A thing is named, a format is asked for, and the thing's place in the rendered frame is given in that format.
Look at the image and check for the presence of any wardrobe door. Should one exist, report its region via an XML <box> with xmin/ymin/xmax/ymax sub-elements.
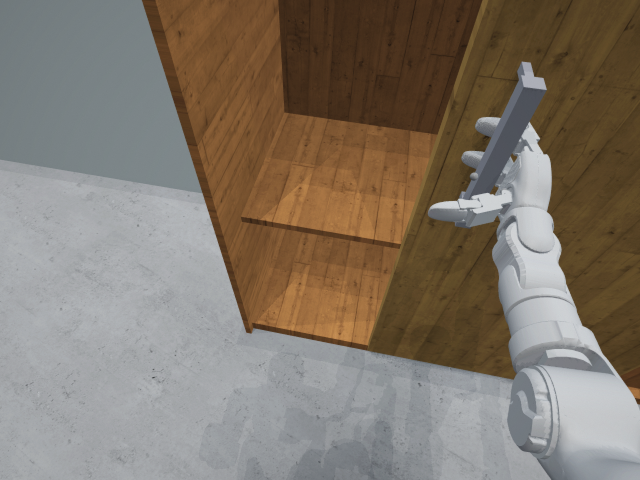
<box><xmin>367</xmin><ymin>0</ymin><xmax>640</xmax><ymax>380</ymax></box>
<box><xmin>620</xmin><ymin>367</ymin><xmax>640</xmax><ymax>389</ymax></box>

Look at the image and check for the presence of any robot right upper arm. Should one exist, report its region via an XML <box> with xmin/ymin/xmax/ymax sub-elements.
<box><xmin>507</xmin><ymin>365</ymin><xmax>640</xmax><ymax>480</ymax></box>

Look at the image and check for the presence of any handle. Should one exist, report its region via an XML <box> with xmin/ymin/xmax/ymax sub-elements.
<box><xmin>455</xmin><ymin>62</ymin><xmax>547</xmax><ymax>229</ymax></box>

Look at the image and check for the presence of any right robot forearm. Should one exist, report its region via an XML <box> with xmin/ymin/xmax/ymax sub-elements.
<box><xmin>492</xmin><ymin>207</ymin><xmax>640</xmax><ymax>418</ymax></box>

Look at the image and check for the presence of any robot right hand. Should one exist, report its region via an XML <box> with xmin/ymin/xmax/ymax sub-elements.
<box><xmin>428</xmin><ymin>117</ymin><xmax>552</xmax><ymax>227</ymax></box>

